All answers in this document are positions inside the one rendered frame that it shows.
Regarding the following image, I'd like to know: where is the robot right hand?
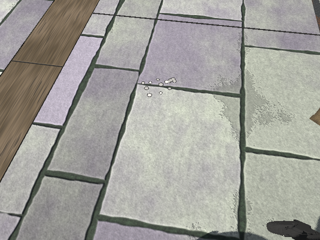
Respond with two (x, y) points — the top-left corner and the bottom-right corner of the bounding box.
(266, 219), (320, 240)

